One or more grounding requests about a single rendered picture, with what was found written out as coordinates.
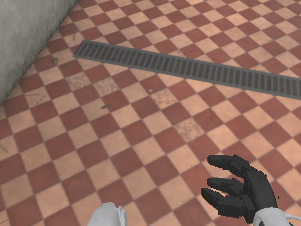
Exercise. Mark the robot right forearm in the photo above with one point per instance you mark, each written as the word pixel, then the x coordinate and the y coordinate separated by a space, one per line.
pixel 270 216

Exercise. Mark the left robot thigh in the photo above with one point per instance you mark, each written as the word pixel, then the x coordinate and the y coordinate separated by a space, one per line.
pixel 108 215

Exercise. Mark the robot left shin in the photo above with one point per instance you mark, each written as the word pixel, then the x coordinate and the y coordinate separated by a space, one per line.
pixel 107 204

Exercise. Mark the right robot hand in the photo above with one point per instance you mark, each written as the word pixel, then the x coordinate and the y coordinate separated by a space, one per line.
pixel 245 199

